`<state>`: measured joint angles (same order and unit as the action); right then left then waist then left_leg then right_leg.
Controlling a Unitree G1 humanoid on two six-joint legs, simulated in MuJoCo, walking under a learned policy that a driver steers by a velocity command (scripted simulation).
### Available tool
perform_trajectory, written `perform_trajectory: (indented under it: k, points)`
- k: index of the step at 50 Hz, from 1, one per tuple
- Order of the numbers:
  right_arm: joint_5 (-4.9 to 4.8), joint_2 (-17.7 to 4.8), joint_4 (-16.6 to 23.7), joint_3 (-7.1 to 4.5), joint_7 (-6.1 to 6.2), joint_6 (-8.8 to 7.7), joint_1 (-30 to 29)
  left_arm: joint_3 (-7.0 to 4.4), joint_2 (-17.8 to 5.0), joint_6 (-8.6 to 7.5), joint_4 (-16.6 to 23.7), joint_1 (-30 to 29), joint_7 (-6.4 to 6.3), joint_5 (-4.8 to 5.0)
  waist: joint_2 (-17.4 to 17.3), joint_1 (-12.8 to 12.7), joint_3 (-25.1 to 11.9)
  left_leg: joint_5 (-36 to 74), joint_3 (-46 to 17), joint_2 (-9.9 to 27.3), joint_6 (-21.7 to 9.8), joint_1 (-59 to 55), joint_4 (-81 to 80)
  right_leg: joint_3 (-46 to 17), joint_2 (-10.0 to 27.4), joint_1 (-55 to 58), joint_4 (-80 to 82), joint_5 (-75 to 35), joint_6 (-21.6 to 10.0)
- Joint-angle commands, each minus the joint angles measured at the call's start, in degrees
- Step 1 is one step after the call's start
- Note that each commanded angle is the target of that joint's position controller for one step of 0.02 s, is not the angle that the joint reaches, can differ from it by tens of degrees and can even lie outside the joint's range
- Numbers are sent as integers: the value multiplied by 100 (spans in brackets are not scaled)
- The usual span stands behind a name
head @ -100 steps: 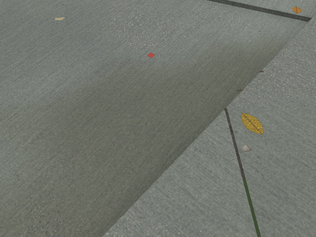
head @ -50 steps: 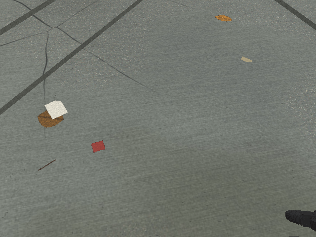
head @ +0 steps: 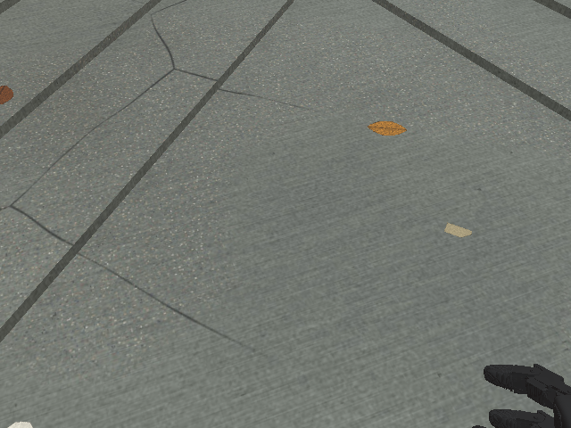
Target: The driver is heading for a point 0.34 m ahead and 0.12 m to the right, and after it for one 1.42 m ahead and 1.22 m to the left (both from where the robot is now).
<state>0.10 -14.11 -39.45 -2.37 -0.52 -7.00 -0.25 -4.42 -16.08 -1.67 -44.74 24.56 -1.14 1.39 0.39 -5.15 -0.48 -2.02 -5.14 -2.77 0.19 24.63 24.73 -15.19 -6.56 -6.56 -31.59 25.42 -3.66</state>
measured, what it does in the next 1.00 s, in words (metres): walks ahead: right foot, then left foot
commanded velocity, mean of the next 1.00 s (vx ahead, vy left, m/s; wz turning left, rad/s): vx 0.25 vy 0.00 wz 0.01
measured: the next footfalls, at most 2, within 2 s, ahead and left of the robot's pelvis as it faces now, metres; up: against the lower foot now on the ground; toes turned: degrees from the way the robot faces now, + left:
right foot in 0.46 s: +0.39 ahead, -0.18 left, +0.00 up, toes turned -13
left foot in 0.88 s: +0.38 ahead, +0.08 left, +0.00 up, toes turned +4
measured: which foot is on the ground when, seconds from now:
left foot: down 0.00-0.48, up 0.50-0.86, down 0.88-1.00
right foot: up 0.00-0.44, down 0.46-0.88, up 0.90-1.00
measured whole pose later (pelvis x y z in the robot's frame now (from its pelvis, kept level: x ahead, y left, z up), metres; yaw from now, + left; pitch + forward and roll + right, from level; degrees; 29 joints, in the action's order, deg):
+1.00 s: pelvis +0.32 -0.01 +0.01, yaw +5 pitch +1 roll -3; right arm 0.5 -16.8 -41.1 -3.9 0.6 1.2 13.8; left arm -4.8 -17.6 1.9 -45.7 4.0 -2.4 -0.3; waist 2.0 1.2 2.4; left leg -14.3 -0.5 -0.1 -3.1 19.3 32.2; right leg 1.0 1.0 -30.0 -60.3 26.5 2.4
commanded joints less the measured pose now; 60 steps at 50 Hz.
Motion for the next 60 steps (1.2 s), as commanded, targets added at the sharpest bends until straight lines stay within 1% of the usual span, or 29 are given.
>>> perform_trajectory:
  k: [1, 2, 3, 4, 6, 8, 15, 19, 21, 22, 23, 24, 25, 26, 27, 28, 29, 30, 32, 36, 42, 43, 44, 45, 46, 47, 49, 52, 60]
  points:
    - [27, -1631, -164, -523, 37, 9, 2120, 96, -105, -154, 720, 406, 9, 64, -1950, 780, -1889, -1611, -3845, 2697, -1607, -4687, -500, 409, 75, -3347, -3182, 957, 107]
    - [-62, -1050, -49, -397, 22, 37, 1868, -13, -664, -128, 539, 318, -7, 107, -1211, 860, -1277, -2343, -3696, 2603, -1465, -4255, -617, 369, 581, -3869, -3818, 648, 196]
    - [-62, -767, 6, -319, 29, 60, 1627, -76, -865, -94, 589, -246, 2, 50, -708, 965, -596, -1946, -2737, 2281, -1202, -3557, -707, 515, 739, -3942, -3928, 105, 247]
    - [-8, -718, 7, -280, 19, 84, 1383, -81, -775, -85, 645, -530, -2, -10, -385, 866, -253, -1294, -2127, 2015, -1072, -2965, -869, 638, 895, -3798, -3806, -293, 288]
    - [50, -545, -73, -215, 14, 84, 1215, -96, -619, -70, 768, -733, 63, -11, -537, 690, 38, -445, -1342, 1711, -986, -2295, -1137, 702, 1148, -3546, -3528, -690, 309]
    - [25, -584, -181, -242, -1, 48, 1245, -48, -388, -36, 869, -797, 116, 33, -636, 633, 65, -7, -864, 1639, -1048, -2087, -1334, 862, 1249, -3543, -3388, -844, 348]
    - [-21, -959, -454, -307, 44, 89, 1360, 101, -178, -118, 1200, -1775, 269, -47, -342, 829, 308, 1393, 579, 1388, -969, -1875, -1510, 1247, 1184, -3228, -1305, -2635, 393]
    - [-163, -1160, -803, -278, 24, 217, 1908, 143, -149, -244, 1422, -2336, 388, -119, -434, 895, 261, 2508, 529, 1468, -896, -2193, -1072, 1588, 810, -2452, -178, -2727, 191]
    - [-216, -1345, -855, -310, 37, 279, 1855, 28, -454, -281, 1315, -1961, 379, -182, -609, 553, -13, 3217, 376, 1469, -728, -2527, -437, 1604, 598, -1827, 277, -2536, 6]
    - [-228, -1342, -854, -295, 50, 295, 1759, -67, -659, -290, 1114, -1355, 341, -229, -553, 174, -352, 3488, 445, 1308, -564, -2418, 216, 1668, 504, -915, 652, -3095, -147]
    - [-144, -1162, -806, -224, 55, 256, 1868, -174, -1048, -286, 983, -838, 254, -313, -341, -20, -835, 2625, 576, 980, -292, -1751, 1148, 1364, 978, 386, 498, -5024, -336]
    - [51, -616, -687, -28, -5, 183, 2310, -190, -1418, -202, 981, -340, 142, -544, 857, 10, -1843, -1043, 720, 380, 136, 165, 3311, -215, 2746, 2672, -278, -8027, -1178]
    - [-50, -545, -968, 51, -35, 201, 3026, -77, -1111, -118, 1031, -259, 141, -468, 1304, 34, -3126, -4192, -223, 48, 277, 525, 4620, -1196, 3623, 3215, -234, -8626, -1864]
    - [-236, -1181, -968, -147, -33, 281, 2704, -84, -978, -17, 1026, -456, 169, -311, 767, -87, -2901, -4006, -388, 342, 309, 722, 4948, -662, 3217, 2590, 94, -7246, -1710]
    - [-292, -1133, -772, -158, 19, 373, 2147, -24, -810, 1, 1007, -961, 167, -203, 615, 92, -1965, -3667, -71, 560, 317, 1163, 4734, -156, 2844, 1843, 387, -6052, -1403]
    - [-221, -943, -780, -140, 103, 505, 1989, 51, -555, -14, 932, -1335, 159, -156, 404, 286, -1248, -3328, 61, 732, 393, 1155, 4361, 242, 2548, 939, 742, -5076, -1180]
    - [-161, -837, -829, -151, 186, 681, 2089, 92, -412, -31, 901, -1685, 160, -185, 514, 529, -853, -3055, 109, 838, 475, 670, 4054, 598, 2359, 0, 1093, -4341, -1028]
    - [-126, -705, -848, -137, 242, 826, 2277, 42, -522, -35, 875, -1968, 169, -261, 675, 724, -628, -2738, 307, 750, 566, 134, 3956, 891, 2258, -809, 1420, -3880, -1002]
    - [-65, -583, -787, -153, 314, 960, 2440, -14, -603, -73, 848, -2268, 145, -324, 801, 875, -485, -2375, 465, 709, 586, -238, 3725, 1243, 2286, -1401, 1701, -3411, -1058]
    - [-30, -654, -418, -196, 252, 1010, 1830, -76, -705, -47, 620, -2274, 0, -264, 715, 723, -463, -1529, 486, 867, 349, -308, 2817, 1549, 2442, -1281, 1836, -2500, -997]
    - [-22, -756, -161, -312, 57, 1067, 1714, -149, -896, 161, 337, -2328, -56, -33, 588, 825, -338, -1282, 864, 642, -94, -920, 1276, 1774, 2537, -901, 1240, -1699, -565]
    - [16, -843, -201, -368, 59, 1051, 1843, -128, -771, 196, 246, -2191, -57, -3, 369, 839, -292, -1039, 849, 490, -264, -1191, 821, 1938, 2308, -992, 788, -1327, -295]
    - [38, -1180, -171, -470, 106, 1024, 1941, -88, -548, 243, 118, -1857, -40, -61, -582, 749, -85, 38, 41, 870, -554, -1408, -72, 2412, 1807, -1370, -326, -703, 182]
    - [6, -1763, 77, -559, 218, 998, 1844, -12, -322, 269, 290, -1778, -14, -318, -2216, 487, 80, 1692, -1910, 2141, -1354, -1925, -419, 2682, 893, -2871, -2193, 1196, 812]
    - [213, -1819, 139, -544, 138, 862, 1970, -79, -537, 259, 489, -2397, -71, -267, -1745, 904, -189, 1101, -2532, 2442, -2031, -1487, -793, 1628, 571, -3178, -3174, 1427, 752]
    - [226, -1694, 151, -520, 95, 727, 1795, -132, -672, 270, 493, -2520, -106, -143, -1171, 814, -164, 592, -2142, 2171, -1852, -1490, -848, 1322, 690, -3292, -3506, 948, 633]
    - [-11, -1316, 265, -425, 144, 657, 1190, -207, -742, 299, 273, -2264, -192, -168, -688, 538, -216, 200, -1551, 1760, -1281, -1563, -704, 1143, 866, -3323, -3405, 49, 570]
    - [-18, -1123, 360, -336, 252, 696, 1142, -226, -669, 237, 221, -2126, -181, -161, -731, 455, -511, 850, -1266, 1496, -1212, -1701, -592, 1126, 723, -3004, -3409, -549, 675]
    - [-36, -1354, 508, -442, 318, 831, 1242, -135, -529, 136, 265, -2344, -82, -104, -866, 663, -433, 356, -1717, 1324, -1325, -1771, -453, 999, 550, -2435, -1455, -613, 903]
Velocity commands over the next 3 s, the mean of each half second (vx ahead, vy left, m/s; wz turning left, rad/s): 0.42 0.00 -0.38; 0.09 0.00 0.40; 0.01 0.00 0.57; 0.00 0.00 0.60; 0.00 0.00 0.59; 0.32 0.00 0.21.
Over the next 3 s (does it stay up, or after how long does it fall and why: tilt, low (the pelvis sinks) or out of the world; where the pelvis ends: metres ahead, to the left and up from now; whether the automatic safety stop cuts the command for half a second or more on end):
stays up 0.36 0.12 0.02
